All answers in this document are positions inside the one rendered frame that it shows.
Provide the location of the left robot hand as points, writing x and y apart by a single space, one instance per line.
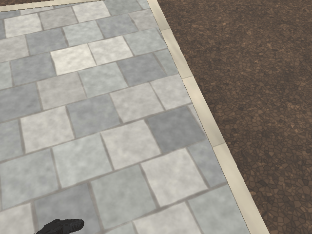
65 226

